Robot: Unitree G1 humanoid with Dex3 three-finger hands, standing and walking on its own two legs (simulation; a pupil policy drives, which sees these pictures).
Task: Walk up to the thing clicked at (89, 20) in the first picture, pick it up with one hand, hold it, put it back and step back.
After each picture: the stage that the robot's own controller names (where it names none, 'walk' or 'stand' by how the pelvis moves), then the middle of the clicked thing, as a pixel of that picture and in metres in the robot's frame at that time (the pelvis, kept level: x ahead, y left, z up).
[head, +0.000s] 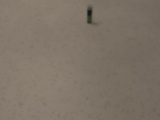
stand; (89, 14) +1.90 -0.16 -0.66
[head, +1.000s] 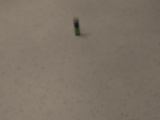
walk; (76, 26) +1.75 +0.14 -0.62
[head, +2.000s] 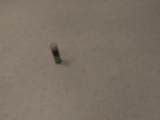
walk; (56, 53) +1.14 +0.33 -0.65
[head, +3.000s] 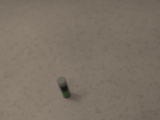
walk; (64, 88) +0.74 +0.24 -0.65
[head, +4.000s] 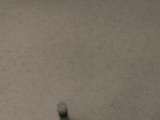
walk; (63, 113) +0.52 +0.16 -0.64
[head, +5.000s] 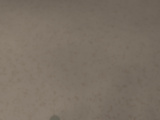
stand; out of the picture +0.44 +0.16 -0.65
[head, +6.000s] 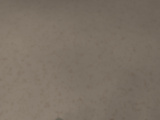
stand; out of the picture +0.42 +0.15 -0.65
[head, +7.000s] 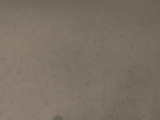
stand; out of the picture +0.44 +0.16 -0.66
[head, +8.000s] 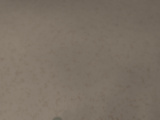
stand; out of the picture +0.42 +0.17 -0.66
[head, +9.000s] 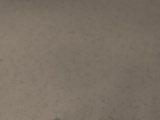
stand; out of the picture +0.41 +0.17 -0.66
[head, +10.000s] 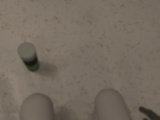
go down; (30, 59) +0.48 +0.19 -0.34
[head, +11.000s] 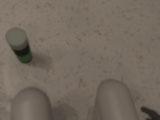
go down; (21, 48) +0.50 +0.20 -0.27
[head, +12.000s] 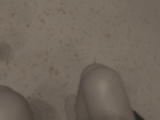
close in; out of the picture +0.49 +0.25 -0.17
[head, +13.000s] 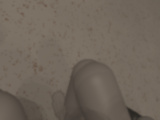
close; out of the picture +0.49 +0.26 -0.16
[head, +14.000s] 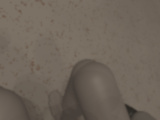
lift; out of the picture +0.45 +0.25 -0.17
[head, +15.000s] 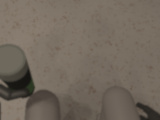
lift; (18, 77) +0.34 +0.20 -0.02
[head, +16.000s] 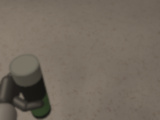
hold; (34, 91) +0.31 +0.15 +0.07
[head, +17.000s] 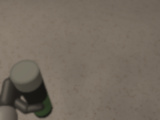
hold; (35, 94) +0.30 +0.15 +0.04
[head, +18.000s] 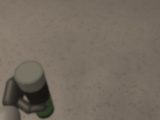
crouch; (38, 94) +0.30 +0.14 +0.04
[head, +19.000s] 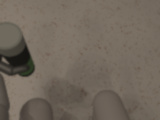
crouch; (18, 55) +0.43 +0.17 -0.05
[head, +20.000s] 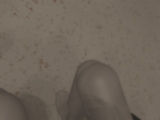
lower; out of the picture +0.44 +0.25 -0.18
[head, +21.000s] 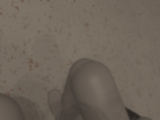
lower; out of the picture +0.46 +0.27 -0.17
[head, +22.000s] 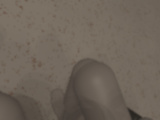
lower; out of the picture +0.46 +0.27 -0.17
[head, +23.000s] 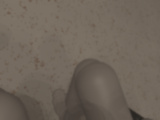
lower; out of the picture +0.45 +0.26 -0.17
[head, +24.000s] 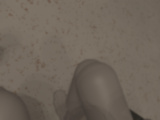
loosen; out of the picture +0.45 +0.23 -0.17
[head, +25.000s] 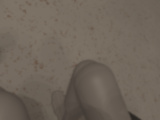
withdraw; out of the picture +0.46 +0.23 -0.18
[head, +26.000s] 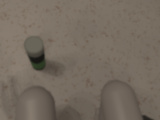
walk; (36, 56) +0.48 +0.17 -0.26
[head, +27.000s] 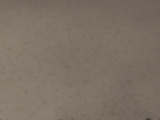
stand; out of the picture +0.40 +0.13 -0.59
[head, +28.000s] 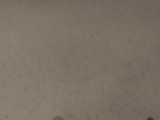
stand; out of the picture +0.41 +0.14 -0.60
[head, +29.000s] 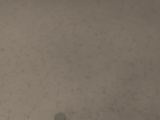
stand; out of the picture +0.41 +0.14 -0.61
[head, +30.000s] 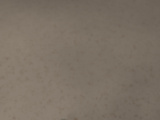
walk; out of the picture +0.42 +0.14 -0.66
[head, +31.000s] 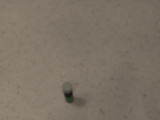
walk; (68, 93) +0.57 +0.12 -0.64
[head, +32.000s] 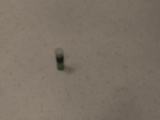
walk; (60, 59) +0.91 +0.13 -0.64
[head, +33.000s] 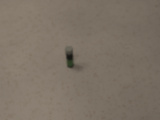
stand; (69, 57) +1.03 +0.12 -0.64
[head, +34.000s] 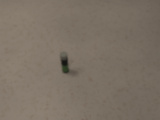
stand; (64, 63) +1.04 +0.15 -0.66
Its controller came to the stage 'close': yes
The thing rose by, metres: 0.68
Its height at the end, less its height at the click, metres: +0.00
